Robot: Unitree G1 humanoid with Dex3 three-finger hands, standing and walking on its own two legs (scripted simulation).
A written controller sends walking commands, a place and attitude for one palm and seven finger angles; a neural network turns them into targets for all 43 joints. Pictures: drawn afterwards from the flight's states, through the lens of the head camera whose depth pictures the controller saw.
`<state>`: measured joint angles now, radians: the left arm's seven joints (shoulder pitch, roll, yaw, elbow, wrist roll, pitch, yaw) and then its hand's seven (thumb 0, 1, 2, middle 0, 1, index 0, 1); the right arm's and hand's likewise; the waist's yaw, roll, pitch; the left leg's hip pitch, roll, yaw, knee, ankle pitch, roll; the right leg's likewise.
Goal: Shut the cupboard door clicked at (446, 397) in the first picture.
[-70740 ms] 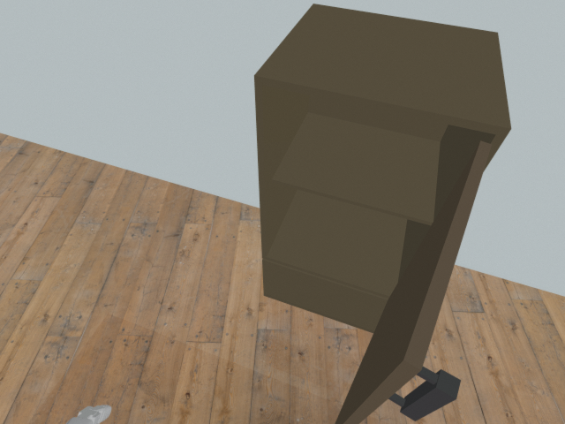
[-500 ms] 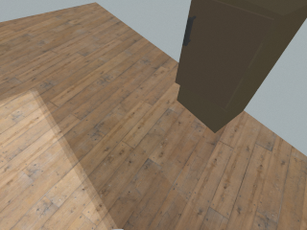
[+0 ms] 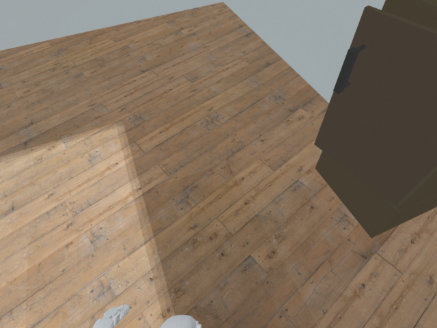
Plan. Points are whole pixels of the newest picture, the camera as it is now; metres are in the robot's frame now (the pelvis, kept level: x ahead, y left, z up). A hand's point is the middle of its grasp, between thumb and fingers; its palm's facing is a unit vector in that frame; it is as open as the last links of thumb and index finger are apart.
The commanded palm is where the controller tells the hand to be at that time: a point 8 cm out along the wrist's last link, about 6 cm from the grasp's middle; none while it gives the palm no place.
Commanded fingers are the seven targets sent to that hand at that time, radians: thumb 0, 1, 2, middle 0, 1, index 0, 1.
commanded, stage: walk to a spot facing it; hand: left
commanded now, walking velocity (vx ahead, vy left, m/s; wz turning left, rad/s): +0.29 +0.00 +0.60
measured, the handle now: (349, 69) +0.86 -0.40 -0.04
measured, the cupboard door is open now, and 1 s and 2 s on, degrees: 14 14 14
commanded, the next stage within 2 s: turn to face it in 0.34 s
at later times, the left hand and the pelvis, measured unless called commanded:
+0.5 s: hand (101, 327) +0.15 +0.27 -0.17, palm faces +0.35 -0.90 -0.24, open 7.4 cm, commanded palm none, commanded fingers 0.00 0.90 0.90 -0.20 -0.30 -0.20 -0.30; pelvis +0.18 +0.05 -0.01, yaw +18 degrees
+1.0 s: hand (125, 237) +0.34 +0.26 -0.17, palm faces +0.16 -0.96 -0.21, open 7.3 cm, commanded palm none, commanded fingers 0.00 0.90 0.90 -0.20 -0.30 -0.20 -0.30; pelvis +0.30 +0.06 +0.00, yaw +5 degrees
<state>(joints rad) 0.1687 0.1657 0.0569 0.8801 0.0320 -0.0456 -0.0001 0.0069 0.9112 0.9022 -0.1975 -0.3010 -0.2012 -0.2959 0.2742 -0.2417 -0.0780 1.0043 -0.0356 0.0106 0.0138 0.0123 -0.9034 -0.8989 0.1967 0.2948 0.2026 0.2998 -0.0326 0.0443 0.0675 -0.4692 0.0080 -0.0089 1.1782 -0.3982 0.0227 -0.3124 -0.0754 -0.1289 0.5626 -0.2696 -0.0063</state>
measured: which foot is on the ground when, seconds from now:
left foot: up 0.00-0.30, down 0.32-0.74, up 0.76-1.00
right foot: down 0.00-0.30, up 0.32-0.70, down 0.72-1.00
